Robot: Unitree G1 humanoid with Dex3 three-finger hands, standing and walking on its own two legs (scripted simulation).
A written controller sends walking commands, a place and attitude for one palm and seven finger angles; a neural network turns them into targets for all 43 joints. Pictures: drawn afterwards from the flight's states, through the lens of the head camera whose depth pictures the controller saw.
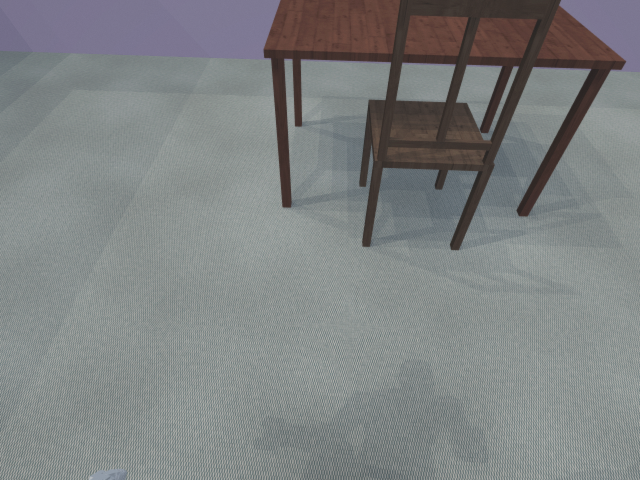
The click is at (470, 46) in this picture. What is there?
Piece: chair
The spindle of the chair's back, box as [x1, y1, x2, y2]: [436, 17, 479, 141]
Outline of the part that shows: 478,17 468,18 437,132 437,141 443,141 445,137 478,24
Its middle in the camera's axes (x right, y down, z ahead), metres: +0.40 -0.45 +1.15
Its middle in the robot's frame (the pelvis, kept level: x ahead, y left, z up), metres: +1.18 -0.34 -0.05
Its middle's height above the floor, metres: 0.72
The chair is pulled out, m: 0.00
